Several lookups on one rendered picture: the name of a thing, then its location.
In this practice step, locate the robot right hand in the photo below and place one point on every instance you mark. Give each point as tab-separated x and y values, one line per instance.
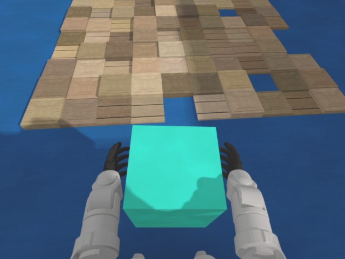
233	159

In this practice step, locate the robot right forearm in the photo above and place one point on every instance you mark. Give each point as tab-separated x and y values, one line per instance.
254	235

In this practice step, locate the robot left forearm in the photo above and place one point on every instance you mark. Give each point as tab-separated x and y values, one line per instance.
99	233

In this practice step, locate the robot left hand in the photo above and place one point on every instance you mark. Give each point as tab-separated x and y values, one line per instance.
112	160

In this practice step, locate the right robot shin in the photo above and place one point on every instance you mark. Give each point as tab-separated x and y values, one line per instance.
200	253

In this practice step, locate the carton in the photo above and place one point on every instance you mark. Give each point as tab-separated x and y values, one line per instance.
174	177

